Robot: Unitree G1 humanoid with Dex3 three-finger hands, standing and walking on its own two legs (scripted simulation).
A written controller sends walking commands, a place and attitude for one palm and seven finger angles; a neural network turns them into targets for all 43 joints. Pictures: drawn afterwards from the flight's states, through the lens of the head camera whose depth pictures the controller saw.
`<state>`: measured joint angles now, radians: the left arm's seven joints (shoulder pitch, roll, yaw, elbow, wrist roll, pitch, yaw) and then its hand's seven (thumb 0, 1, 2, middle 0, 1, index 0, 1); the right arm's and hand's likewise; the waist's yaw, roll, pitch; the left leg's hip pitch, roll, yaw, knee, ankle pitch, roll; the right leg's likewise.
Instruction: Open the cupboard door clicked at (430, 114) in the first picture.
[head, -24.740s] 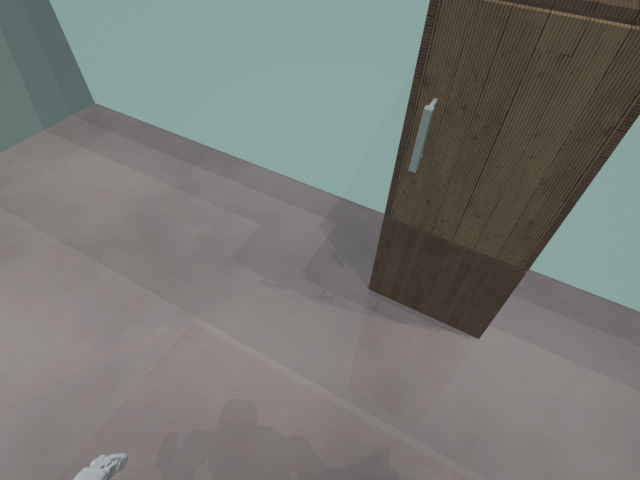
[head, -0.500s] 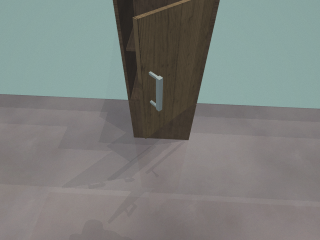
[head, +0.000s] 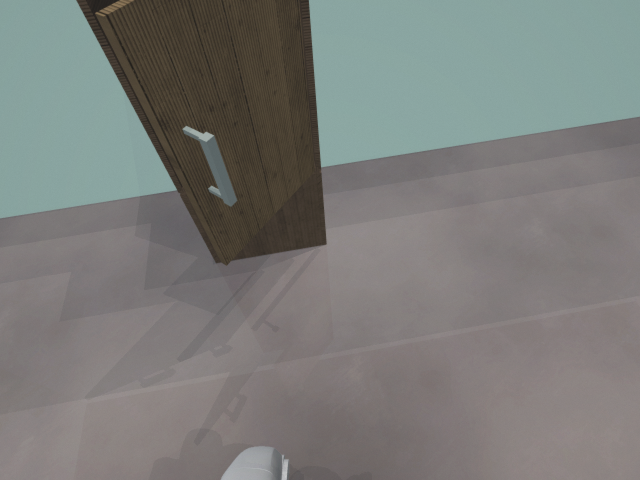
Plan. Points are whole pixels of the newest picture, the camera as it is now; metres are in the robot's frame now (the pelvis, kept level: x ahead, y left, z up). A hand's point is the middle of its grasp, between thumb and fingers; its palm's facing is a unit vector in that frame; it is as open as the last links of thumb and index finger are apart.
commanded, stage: walk to a spot facing it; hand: left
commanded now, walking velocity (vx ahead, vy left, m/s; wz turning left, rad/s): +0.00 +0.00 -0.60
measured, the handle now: (211, 168) +0.60 +0.26 -0.03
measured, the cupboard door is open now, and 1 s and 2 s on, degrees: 46 46 46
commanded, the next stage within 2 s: none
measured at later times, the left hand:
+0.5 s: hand out of the picture +0.10 +0.25 -0.18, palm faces -0.17 -0.96 -0.24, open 7.4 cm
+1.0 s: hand (276, 398) +0.24 +0.10 -0.15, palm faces -0.57 -0.77 -0.27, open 7.4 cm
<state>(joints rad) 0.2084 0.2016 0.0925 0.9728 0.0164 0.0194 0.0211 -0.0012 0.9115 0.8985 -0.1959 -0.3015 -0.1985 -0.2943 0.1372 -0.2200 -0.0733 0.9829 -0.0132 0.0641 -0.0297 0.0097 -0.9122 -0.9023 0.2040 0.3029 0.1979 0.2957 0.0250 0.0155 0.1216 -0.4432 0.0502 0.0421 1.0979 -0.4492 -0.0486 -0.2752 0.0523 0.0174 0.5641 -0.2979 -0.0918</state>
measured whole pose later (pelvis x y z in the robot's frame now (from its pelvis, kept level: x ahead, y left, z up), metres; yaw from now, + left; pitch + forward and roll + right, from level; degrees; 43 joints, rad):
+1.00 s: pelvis +0.02 +0.00 +0.00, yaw -36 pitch +1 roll +1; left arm 0.12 0.22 0.06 0.88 0.01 0.02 0.00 0.00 0.91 0.90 -0.20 -0.30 -0.20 -0.29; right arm 0.23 -0.26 -0.06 0.93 -0.02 0.07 -0.02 0.01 -0.91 -0.90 0.20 0.30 0.20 0.30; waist -0.03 0.01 0.13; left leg -0.46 0.10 0.05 1.10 -0.47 -0.08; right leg -0.28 0.02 0.02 0.56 -0.29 -0.04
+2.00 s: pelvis +0.20 -0.30 +0.01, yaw -66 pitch +1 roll +2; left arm 0.22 0.20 0.07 1.00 0.00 -0.08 0.01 -0.03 0.96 0.90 -0.20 -0.30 -0.20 -0.29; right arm 0.22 -0.16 -0.05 0.97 -0.02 -0.02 -0.01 0.01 -0.91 -0.90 0.20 0.30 0.20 0.30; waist -0.03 -0.01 0.07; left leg -0.60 0.15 0.03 1.09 -0.25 -0.05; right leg -0.16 0.08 -0.07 0.39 -0.26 -0.13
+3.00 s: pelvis +0.34 -0.71 +0.00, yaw -58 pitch +0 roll +0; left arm 0.10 0.16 0.06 0.95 0.02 -0.02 0.03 -0.03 0.94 0.90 -0.20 -0.30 -0.20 -0.30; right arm 0.23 -0.18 -0.07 1.00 -0.01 0.05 0.01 0.01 -0.92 -0.90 0.20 0.30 0.19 0.30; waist -0.05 -0.04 0.07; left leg -0.50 0.09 0.10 1.01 -0.43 -0.05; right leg -0.29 -0.14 -0.26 0.56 -0.26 0.00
